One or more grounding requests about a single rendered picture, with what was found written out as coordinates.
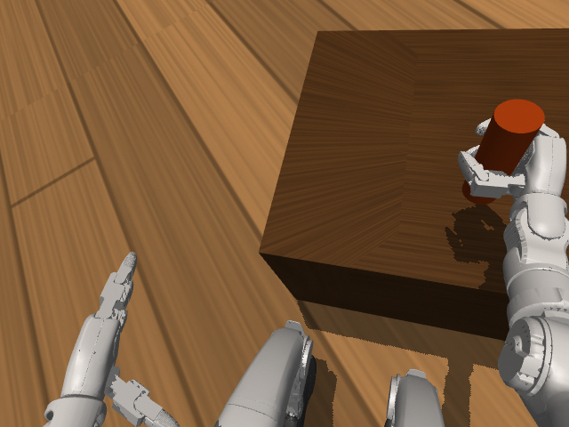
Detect left robot hand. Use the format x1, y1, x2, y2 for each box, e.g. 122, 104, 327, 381
60, 252, 180, 427

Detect right robot hand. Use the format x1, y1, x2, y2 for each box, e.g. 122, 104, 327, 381
458, 118, 567, 203

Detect left robot foot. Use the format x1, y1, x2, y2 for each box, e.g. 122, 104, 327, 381
283, 354, 317, 427

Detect left robot arm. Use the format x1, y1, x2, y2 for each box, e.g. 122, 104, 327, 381
43, 395, 107, 427

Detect right robot arm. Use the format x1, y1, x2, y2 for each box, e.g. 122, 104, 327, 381
498, 193, 569, 427

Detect can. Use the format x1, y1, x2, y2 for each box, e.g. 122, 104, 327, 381
462, 100, 545, 205

